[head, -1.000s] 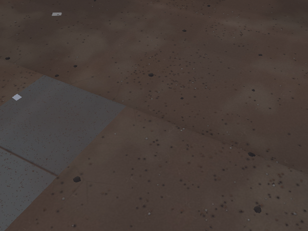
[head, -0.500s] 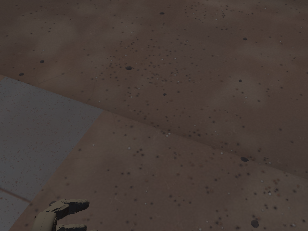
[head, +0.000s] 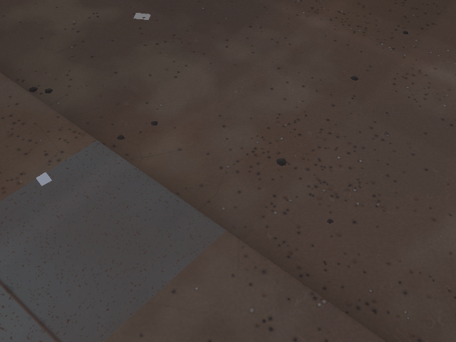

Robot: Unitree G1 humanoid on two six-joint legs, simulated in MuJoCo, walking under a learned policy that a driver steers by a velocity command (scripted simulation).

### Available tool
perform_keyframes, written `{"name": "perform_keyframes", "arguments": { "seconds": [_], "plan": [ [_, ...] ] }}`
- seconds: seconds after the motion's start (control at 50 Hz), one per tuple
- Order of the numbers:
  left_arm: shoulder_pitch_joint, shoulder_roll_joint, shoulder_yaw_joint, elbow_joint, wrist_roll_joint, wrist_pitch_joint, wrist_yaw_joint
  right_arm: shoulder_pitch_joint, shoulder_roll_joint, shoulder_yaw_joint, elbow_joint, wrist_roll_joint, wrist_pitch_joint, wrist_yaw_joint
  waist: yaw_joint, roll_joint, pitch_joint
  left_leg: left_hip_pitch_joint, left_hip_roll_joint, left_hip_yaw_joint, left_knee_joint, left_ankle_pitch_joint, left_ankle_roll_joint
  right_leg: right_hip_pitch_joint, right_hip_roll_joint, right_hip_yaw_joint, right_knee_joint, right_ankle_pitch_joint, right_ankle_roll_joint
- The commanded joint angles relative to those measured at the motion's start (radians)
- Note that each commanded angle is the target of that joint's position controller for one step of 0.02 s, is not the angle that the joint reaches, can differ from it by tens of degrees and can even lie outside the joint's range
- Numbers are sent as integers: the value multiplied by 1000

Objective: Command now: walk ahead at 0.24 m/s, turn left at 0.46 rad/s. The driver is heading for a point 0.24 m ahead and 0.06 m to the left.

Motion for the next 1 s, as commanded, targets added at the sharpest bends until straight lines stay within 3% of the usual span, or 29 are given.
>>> {"name": "perform_keyframes", "arguments": {
  "seconds": [0.02,0.04,0.06,0.08,0.1,0.12,0.14,0.16,0.22,0.26,0.3,0.4,0.44,0.46,0.48,0.5,0.52,0.54,0.58,0.74,1.0],
  "plan": [
    [-49,196,42,-65,-14,30,23,119,-137,-47,-61,-1,-10,22,-111,-95,-74,208,-89,67,-58,-81,47,-21,-266,30,272,946,-85],
    [-35,183,37,-73,-10,36,22,224,-186,-71,-37,-1,-13,14,-158,-45,-134,374,-108,43,-150,68,77,-77,-209,11,475,846,-42],
    [16,127,15,-102,30,28,15,279,-278,-88,-43,-11,-4,-11,-140,151,-254,650,109,-228,-90,529,151,-312,-126,-6,808,332,16],
    [137,28,-19,-109,28,7,-8,218,-303,-75,-90,-32,-4,-15,-45,284,-436,927,369,-667,-124,770,398,-614,52,141,1144,-372,61],
    [101,143,8,-86,3,-2,-22,218,-213,-56,-107,-25,7,-10,-108,98,-513,857,322,-589,-165,610,368,-598,-22,296,1173,-323,42],
    [3,156,15,-114,-30,3,-22,146,-168,-42,-118,-18,11,-12,-102,53,-366,742,267,-441,-181,472,312,-653,-62,264,1137,-262,30],
    [-43,133,15,-114,-25,15,-8,94,-141,-33,-114,-8,15,-14,-79,-40,-240,588,208,-341,-220,356,257,-662,-105,243,1044,-203,35],
    [-58,141,23,-111,-15,34,7,61,-116,-23,-115,-10,16,-18,-59,-23,-185,468,177,-291,-255,271,232,-616,-131,245,963,-163,38],
    [-9,108,24,-98,-2,66,23,43,-142,-30,-104,-36,12,-22,-17,47,-155,310,127,-214,-316,246,232,-473,-116,220,832,-80,55],
    [-24,95,22,-99,3,68,30,40,-137,-29,-96,-34,10,-31,-18,51,-174,332,125,-198,-315,241,233,-466,-119,226,719,-49,66],
    [-54,93,22,-101,4,74,32,28,-137,-28,-92,-30,19,-40,-29,61,-185,335,117,-190,-328,109,217,-437,-124,229,621,1,71],
    [-111,99,27,-105,-1,78,29,26,-118,-16,-64,-29,37,-48,-53,87,-111,306,100,-226,-368,-285,183,-367,-108,212,417,35,62],
    [-78,83,23,-87,8,67,20,20,-99,-6,-50,-18,41,-50,-24,68,-92,291,73,-217,-333,-357,140,-272,-92,186,230,141,37],
    [-69,92,22,-82,21,62,14,59,-84,-1,-33,-15,40,-49,-24,43,-86,275,48,-209,-316,-378,96,-219,-113,211,156,224,19],
    [-55,133,27,-82,30,58,13,83,-71,4,-25,-24,35,-47,-40,-16,-82,252,8,-175,-256,-384,51,-184,-190,286,135,308,-10],
    [-94,199,43,-72,13,60,14,131,-71,-2,-28,-24,29,-43,-114,-161,-59,259,-74,-90,-238,-368,18,-247,-209,305,154,240,-54],
    [-103,129,31,-67,7,56,8,82,-74,-1,-25,-33,29,-44,-82,-167,-60,361,-88,-58,-202,-304,-4,-344,-188,302,115,74,-54],
    [-109,101,23,-64,12,50,6,51,-88,-7,-30,-25,33,-47,-74,-152,-47,398,-81,-62,-184,-263,-1,-382,-170,289,98,16,-31],
    [-121,105,22,-61,13,38,6,48,-93,-11,-20,-21,44,-54,-66,-128,-33,405,-67,-77,-173,-199,18,-377,-144,261,112,71,1],
    [-68,95,18,-11,3,45,17,67,-71,-14,32,-14,47,-53,-42,-42,-60,429,-55,-80,-155,-31,22,-284,-117,231,171,234,-3],
    [-66,67,13,36,4,60,18,76,-76,-14,126,-8,59,-70,-45,-30,-28,455,-48,-82,-164,-26,14,-268,-92,208,155,231,4]
  ]
}}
